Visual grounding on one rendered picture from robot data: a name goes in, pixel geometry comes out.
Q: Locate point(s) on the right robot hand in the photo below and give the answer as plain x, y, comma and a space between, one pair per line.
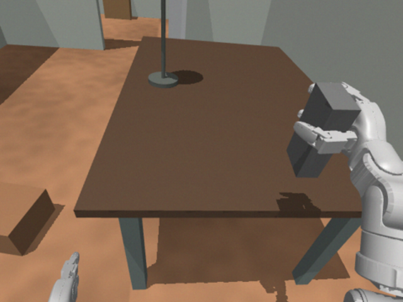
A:
369, 125

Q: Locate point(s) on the desk lamp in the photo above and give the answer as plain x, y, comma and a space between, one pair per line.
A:
163, 79

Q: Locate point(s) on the right robot arm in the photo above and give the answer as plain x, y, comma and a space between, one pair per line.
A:
377, 173

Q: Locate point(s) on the left robot hand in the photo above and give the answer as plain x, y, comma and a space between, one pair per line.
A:
65, 288

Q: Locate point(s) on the table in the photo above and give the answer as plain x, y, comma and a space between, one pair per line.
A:
214, 146

